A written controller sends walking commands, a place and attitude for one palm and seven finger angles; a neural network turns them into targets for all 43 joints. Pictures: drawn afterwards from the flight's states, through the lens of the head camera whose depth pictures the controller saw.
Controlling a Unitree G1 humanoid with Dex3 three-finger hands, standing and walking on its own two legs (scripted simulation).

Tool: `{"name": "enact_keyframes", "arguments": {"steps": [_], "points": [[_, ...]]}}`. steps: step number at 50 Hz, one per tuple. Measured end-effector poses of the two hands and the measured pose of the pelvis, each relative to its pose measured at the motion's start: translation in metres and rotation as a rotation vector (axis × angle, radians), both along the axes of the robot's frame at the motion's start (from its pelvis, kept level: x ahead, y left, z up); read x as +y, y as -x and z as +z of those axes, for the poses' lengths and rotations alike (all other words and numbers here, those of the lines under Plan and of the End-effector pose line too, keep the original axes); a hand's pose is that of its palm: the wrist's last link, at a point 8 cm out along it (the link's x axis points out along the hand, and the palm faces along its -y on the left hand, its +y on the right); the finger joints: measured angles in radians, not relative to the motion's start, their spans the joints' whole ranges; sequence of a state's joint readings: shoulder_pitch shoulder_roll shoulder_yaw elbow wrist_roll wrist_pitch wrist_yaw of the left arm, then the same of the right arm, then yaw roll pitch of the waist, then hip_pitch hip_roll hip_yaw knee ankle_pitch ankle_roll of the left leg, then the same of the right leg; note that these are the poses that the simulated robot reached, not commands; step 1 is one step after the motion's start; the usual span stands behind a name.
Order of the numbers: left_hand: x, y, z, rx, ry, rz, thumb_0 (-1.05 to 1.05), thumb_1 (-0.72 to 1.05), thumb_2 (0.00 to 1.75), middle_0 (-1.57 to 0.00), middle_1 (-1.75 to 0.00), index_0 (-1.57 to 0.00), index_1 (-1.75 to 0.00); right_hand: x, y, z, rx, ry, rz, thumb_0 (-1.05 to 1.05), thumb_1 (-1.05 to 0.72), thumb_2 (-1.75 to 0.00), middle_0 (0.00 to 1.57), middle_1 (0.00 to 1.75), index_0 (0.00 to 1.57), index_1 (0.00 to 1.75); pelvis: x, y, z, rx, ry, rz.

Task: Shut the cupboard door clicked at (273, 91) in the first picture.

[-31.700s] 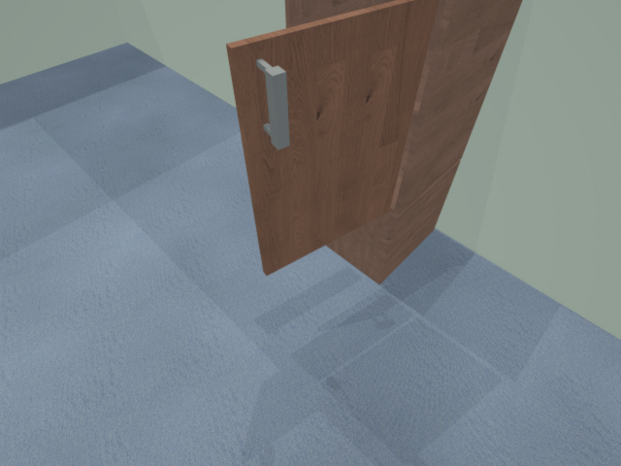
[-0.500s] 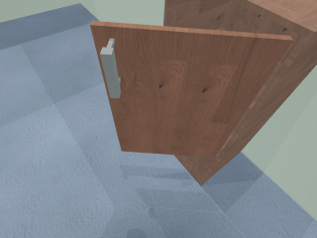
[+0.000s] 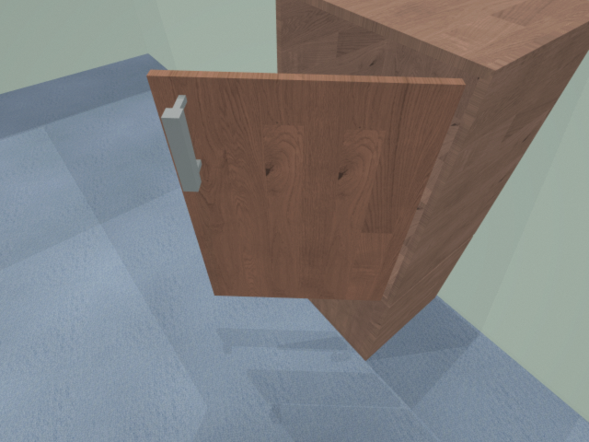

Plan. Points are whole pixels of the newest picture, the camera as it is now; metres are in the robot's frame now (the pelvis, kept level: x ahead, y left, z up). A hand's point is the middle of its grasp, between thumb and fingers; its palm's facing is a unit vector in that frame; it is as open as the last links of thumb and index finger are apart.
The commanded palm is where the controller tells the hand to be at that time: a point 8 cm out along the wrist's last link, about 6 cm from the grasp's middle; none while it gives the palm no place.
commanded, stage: come to a stop and stand still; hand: left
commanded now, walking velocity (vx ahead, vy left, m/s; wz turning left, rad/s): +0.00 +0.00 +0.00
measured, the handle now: (186, 144) +0.49 +0.18 +0.15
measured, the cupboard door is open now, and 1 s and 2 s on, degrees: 49 49 49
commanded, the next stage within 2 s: look again from close up in 0.12 s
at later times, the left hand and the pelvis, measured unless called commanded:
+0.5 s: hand out of the picture +0.01 +0.21 -0.18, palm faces +0.02 -0.98 -0.21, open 7.4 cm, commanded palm none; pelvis +0.01 +0.04 -0.01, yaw +0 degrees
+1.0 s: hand (124, 396) +0.19 +0.24 -0.04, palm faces +0.25 -0.95 -0.17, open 7.3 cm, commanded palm +0.11 +0.28 -0.05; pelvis +0.01 +0.04 -0.02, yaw +1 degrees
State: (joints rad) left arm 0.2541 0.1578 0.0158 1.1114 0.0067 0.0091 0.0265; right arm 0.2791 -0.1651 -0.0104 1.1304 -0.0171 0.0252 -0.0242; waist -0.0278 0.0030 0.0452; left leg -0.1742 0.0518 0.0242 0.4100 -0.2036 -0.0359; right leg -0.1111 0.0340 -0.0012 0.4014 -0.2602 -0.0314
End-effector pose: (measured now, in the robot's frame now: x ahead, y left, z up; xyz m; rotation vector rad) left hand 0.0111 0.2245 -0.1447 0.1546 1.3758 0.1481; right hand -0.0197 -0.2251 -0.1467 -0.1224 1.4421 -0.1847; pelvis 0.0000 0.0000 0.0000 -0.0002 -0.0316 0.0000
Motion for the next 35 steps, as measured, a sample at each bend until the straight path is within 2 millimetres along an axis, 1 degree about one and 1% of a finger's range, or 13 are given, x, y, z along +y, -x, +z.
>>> {"name": "enact_keyframes", "arguments": {"steps": [3,6,11,15,19,22,28,35], "points": [[-0.006,0.011,-0.002,0.028,0.017,0.01,0.0,0.92,0.9,-0.2,-0.3,-0.2,-0.3,0.001,0.013,0.002,0.036,0.003,-0.003,0.01,-0.91,-0.89,0.2,0.3,0.2,0.3,-0.001,0.001,0.001,0.001,0.002,0.0],[-0.011,0.02,-0.004,0.053,0.034,0.018,0.0,0.91,0.9,-0.2,-0.3,-0.2,-0.3,0.003,0.021,0.003,0.061,0.003,-0.008,0.01,-0.91,-0.89,0.2,0.3,0.2,0.3,0.0,0.0,0.001,0.003,0.003,0.001],[-0.016,0.027,-0.005,0.077,0.052,0.029,0.0,0.91,0.9,-0.2,-0.3,-0.2,-0.3,0.012,0.025,0.004,0.073,-0.003,-0.011,0.01,-0.91,-0.89,0.2,0.3,0.19,0.3,0.003,-0.002,0.001,0.006,0.003,0.003],[-0.011,0.028,-0.008,0.058,0.043,0.002,0.0,0.91,0.9,-0.2,-0.3,-0.2,-0.3,0.02,0.012,-0.003,0.024,-0.011,-0.008,0.01,-0.91,-0.89,0.2,0.3,0.2,0.3,0.013,-0.001,-0.004,0.024,0.029,-0.004],[0.006,0.021,-0.008,0.037,0.025,-0.003,0.01,0.91,0.9,-0.2,-0.3,-0.2,-0.3,0.035,-0.008,-0.008,-0.053,-0.027,0.008,0.01,-0.91,-0.89,0.19,0.3,0.19,0.3,0.024,-0.003,-0.008,0.026,0.019,-0.001],[0.02,0.012,-0.007,0.004,0.005,0.002,0.01,0.91,0.9,-0.2,-0.3,-0.2,-0.3,0.042,-0.016,-0.01,-0.072,-0.023,0.028,0.02,-0.93,-0.89,0.2,0.3,0.2,0.3,0.031,-0.006,-0.009,0.022,0.011,0.0],[0.042,-0.004,-0.004,-0.036,-0.023,-0.007,0.0,0.91,0.9,-0.2,-0.3,-0.2,-0.3,0.047,-0.029,-0.01,-0.098,-0.015,0.041,0.03,-0.94,-0.89,0.2,0.3,0.2,0.3,0.041,-0.009,-0.009,0.02,-0.002,-0.008],[0.053,-0.013,-0.004,-0.028,-0.027,-0.023,0.0,0.91,0.9,-0.2,-0.3,-0.19,-0.3,0.046,-0.039,-0.004,-0.109,0.001,0.05,0.02,-0.93,-0.89,0.2,0.3,0.2,0.3,0.046,-0.011,-0.008,0.028,-0.008,-0.014]]}}
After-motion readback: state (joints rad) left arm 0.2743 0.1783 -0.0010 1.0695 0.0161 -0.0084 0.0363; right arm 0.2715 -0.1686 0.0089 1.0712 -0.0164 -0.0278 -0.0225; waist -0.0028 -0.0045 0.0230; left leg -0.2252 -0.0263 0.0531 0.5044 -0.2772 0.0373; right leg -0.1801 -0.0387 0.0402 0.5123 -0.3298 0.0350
